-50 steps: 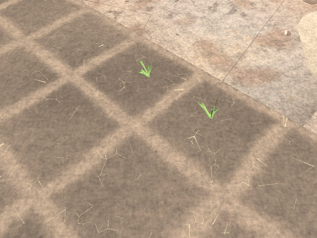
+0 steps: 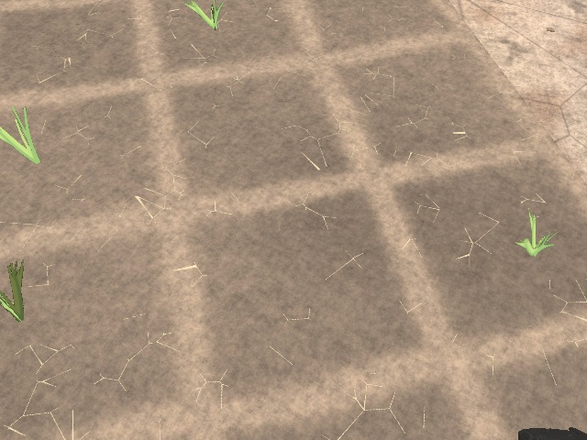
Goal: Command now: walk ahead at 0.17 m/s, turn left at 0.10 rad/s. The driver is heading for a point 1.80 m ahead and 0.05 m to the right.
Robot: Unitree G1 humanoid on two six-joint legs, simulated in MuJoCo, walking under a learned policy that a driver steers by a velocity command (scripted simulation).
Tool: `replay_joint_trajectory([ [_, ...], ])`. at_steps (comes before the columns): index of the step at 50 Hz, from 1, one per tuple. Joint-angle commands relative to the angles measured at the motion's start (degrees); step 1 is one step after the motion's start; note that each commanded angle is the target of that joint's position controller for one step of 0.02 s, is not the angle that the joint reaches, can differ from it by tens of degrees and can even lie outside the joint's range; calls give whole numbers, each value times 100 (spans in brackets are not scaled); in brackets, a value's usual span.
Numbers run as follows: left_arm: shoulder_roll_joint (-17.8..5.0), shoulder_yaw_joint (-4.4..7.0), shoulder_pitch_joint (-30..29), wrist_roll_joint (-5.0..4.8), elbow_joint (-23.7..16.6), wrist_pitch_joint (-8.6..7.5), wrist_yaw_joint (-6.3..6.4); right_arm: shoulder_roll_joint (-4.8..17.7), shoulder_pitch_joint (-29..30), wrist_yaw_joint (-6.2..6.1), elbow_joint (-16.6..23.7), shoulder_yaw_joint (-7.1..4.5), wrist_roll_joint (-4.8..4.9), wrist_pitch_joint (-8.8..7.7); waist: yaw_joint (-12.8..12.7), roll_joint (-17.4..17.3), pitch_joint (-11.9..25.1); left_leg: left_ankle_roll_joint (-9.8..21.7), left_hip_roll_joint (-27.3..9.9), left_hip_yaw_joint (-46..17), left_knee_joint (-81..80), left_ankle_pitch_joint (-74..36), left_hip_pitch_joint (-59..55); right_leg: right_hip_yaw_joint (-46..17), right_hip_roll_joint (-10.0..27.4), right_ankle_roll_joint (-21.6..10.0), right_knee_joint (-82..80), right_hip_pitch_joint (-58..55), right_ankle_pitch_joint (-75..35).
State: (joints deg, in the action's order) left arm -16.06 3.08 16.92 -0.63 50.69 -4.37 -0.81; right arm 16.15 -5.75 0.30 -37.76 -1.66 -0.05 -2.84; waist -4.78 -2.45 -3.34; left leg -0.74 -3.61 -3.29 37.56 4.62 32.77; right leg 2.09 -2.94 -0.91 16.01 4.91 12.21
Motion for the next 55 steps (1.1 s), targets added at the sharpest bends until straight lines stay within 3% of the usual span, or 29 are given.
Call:
replay_joint_trajectory([
  [1,-988,179,-497,-85,-339,-2,46,529,-351,31,260,-181,-39,-39,519,691,659,167,193,110,-664,-560,-1442,-560,1378,-755,272,356,-2850],
  [3,-772,96,-320,-36,-252,26,46,764,-697,-24,130,-295,-108,-35,665,450,792,392,214,136,-1230,-1386,-2331,-461,1022,-435,1091,523,-2355],
  [4,-518,-13,-12,146,-296,-6,38,1189,-892,-80,207,-373,-178,-24,581,-295,1248,719,-693,-678,-1001,-3732,-3249,-183,604,-100,2060,1019,-912],
  [5,-129,-169,693,149,-156,32,41,991,-870,-97,259,-269,-277,53,393,-1250,1883,1678,-1763,-1903,-1034,-4348,-4034,-193,254,262,3309,1787,1933],
  [6,-475,-101,518,49,-104,157,51,530,-957,-31,180,-151,-164,92,564,-990,1962,1795,-1696,-2204,-1298,-3294,-3728,-562,369,375,3801,1914,2758],
  [8,-851,45,21,-48,-211,337,105,907,-993,42,11,-294,41,127,684,-523,1287,1521,-1352,-2164,-1895,126,-3340,-394,463,362,4534,2746,2407],
  [9,-891,85,-195,-27,-280,389,130,983,-826,29,8,-318,48,124,667,-436,984,1443,-1276,-2151,-2236,1582,-2885,-426,593,329,4538,2874,2015],
  [11,-764,89,-323,-30,-329,385,157,931,-465,-33,20,-316,-44,70,479,-667,659,1283,-1037,-1919,-2733,2437,-2073,-368,670,258,4279,2559,1407],
  [16,-423,-6,-515,57,-239,196,138,842,-387,-84,-103,-349,23,-90,466,-528,708,1292,-799,-1151,-2927,1838,-1722,-217,647,79,2845,1829,691],
  [19,-512,-12,-679,23,-252,136,71,984,-551,-53,-239,-404,92,-59,524,-477,647,1331,-901,-1159,-2921,2028,-1663,-116,559,19,2119,1504,406],
  [23,-550,23,-2,13,65,89,56,781,-497,-44,-340,-338,134,36,107,-253,603,1016,-603,-869,-2285,2744,-838,90,362,-205,1250,184,222],
  [24,-678,56,413,-4,182,76,90,479,-391,-36,-298,-241,95,29,-69,101,531,781,-304,-587,-1514,2724,-346,-476,757,-360,777,-266,700],
  [25,-1077,127,807,27,240,72,137,-12,-232,-9,-164,-118,34,-22,-132,1304,497,324,399,292,436,2492,594,-2201,1918,-756,-152,-728,2002],
  [26,-1549,230,782,115,185,48,88,311,-185,-29,67,-201,105,-118,-90,1813,35,315,548,236,1393,2670,1683,-3819,2605,-1403,-843,-532,3362],
  [27,-1248,163,447,107,58,-30,85,687,-196,-36,35,-290,174,-182,37,1413,-195,357,179,-146,1904,2213,1981,-3827,2560,-1424,-878,-415,3462],
  [28,-997,97,183,63,-24,-85,74,791,-330,-17,-41,-330,163,-201,194,1267,-197,358,58,-172,1984,1685,2062,-3333,2308,-1233,-826,-478,2926],
  [30,-869,59,37,25,-84,-108,58,715,-284,-27,-114,-342,34,-223,240,1005,-78,258,-122,-106,1767,947,1895,-2508,1968,-986,-854,-514,1725],
  [32,-744,13,188,67,-22,-112,85,492,-115,-11,-108,-302,22,-221,207,918,30,110,-117,77,1527,272,1542,-1813,1693,-917,-930,-386,521],
  [38,-841,23,669,20,184,-42,159,97,733,113,142,-146,99,-222,-73,840,-71,-66,49,420,-130,-792,580,-766,1392,-847,-908,-133,-916],
  [43,-964,93,928,-57,346,65,157,225,1182,271,359,-127,156,-264,-66,844,-320,199,98,370,-793,-423,384,-843,1813,-843,-637,-690,-1321],
  [45,-1063,147,842,-61,348,106,165,423,884,276,303,-191,134,-275,201,918,-113,400,238,457,-921,-61,-209,-779,1879,-750,-199,-909,-2533],
  [47,-1016,133,723,-27,291,151,172,853,-619,189,-141,-420,108,-251,987,831,886,744,439,637,-1007,-144,-2428,-383,1486,-508,1514,-471,-4097],
  [48,-773,32,739,124,99,129,178,1249,-1723,107,-371,-533,42,-206,1353,123,1842,1090,-651,-566,-663,-279,-4383,-199,1166,-328,3347,868,-2439],
  [49,49,-192,1481,76,59,5,121,1562,-1899,156,-517,-572,40,-174,908,-1604,2718,1950,-1873,-3340,-1498,1348,-5967,-355,62,-12,5221,2889,1751],
  [50,-654,-20,1020,-85,97,-125,89,963,-1798,154,-486,-417,57,-171,1129,-971,2329,1753,-1761,-3618,-1996,1933,-5569,-1012,309,-88,5825,3462,2030],
  [51,-928,75,441,-216,-114,-203,68,794,-1347,136,-461,-345,59,-191,1040,-697,1394,1529,-1571,-2758,-2106,1546,-4793,-844,576,-171,5881,3801,1540],
  [52,-847,65,175,-185,-157,-231,103,726,-959,135,-420,-316,44,-211,857,-187,943,1442,-1354,-2133,-2246,788,-3969,-689,842,-161,5655,3605,1007],
  [53,-768,89,61,-85,-172,-216,126,596,-707,152,-409,-290,6,-233,692,-37,623,1415,-1132,-1654,-2408,215,-3336,-646,998,-121,5344,3412,674],
  [55,-524,76,271,-48,-132,-100,119,446,-533,164,-456,-263,-49,-292,412,-226,567,1428,-910,-1183,-2735,-194,-2741,-684,1166,-65,5032,2877,355],
])
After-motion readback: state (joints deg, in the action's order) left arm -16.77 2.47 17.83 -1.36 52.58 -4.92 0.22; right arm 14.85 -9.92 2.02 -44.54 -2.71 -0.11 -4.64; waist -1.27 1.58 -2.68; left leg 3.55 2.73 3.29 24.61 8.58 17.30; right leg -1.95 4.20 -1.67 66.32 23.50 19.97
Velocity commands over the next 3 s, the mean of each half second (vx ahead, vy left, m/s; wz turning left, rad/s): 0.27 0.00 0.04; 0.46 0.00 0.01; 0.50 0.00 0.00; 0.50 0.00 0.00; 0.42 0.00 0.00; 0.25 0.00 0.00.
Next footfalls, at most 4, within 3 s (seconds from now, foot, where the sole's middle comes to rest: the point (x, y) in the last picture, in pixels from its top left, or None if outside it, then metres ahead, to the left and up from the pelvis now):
0.06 left None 0.19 0.12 -0.78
0.48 right None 0.20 -0.11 -0.78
0.94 left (263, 404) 0.52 0.14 -0.78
1.48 right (368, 295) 0.82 -0.09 -0.78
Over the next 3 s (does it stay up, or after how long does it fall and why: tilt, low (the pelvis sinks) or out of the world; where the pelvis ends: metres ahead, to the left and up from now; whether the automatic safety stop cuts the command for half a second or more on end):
stays up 1.32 0.04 0.00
